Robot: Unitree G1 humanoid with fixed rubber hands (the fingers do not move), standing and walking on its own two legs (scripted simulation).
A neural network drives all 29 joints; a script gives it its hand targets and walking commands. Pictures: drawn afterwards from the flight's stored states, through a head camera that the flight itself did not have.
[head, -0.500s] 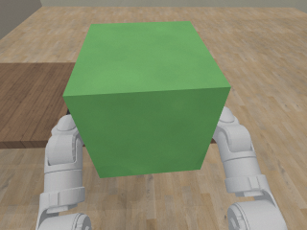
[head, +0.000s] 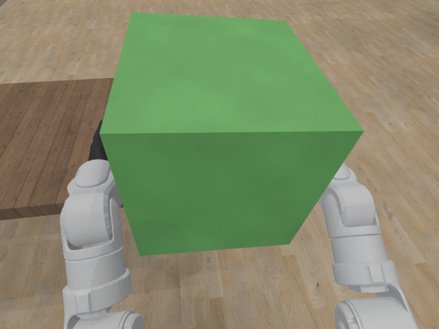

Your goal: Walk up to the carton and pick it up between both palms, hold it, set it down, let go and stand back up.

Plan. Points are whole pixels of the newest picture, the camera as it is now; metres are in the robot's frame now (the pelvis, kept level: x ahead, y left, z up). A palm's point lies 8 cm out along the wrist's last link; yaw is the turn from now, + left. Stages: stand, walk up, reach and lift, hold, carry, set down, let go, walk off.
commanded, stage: hold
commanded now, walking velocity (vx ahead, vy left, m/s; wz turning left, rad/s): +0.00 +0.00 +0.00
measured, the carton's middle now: (215, 134) +0.39 -0.02 +0.19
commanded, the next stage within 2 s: none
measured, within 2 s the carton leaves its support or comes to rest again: neither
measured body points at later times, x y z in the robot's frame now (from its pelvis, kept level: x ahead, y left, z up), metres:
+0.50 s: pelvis -0.03 -0.02 +0.00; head -0.03 -0.02 +0.45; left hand +0.33 +0.17 +0.17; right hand +0.35 -0.17 +0.16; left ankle -0.03 +0.09 -0.76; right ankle +0.00 -0.13 -0.76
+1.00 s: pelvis +0.00 -0.01 +0.00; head +0.01 -0.01 +0.45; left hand +0.35 +0.16 +0.16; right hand +0.37 -0.18 +0.16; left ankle -0.03 +0.09 -0.76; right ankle +0.00 -0.13 -0.76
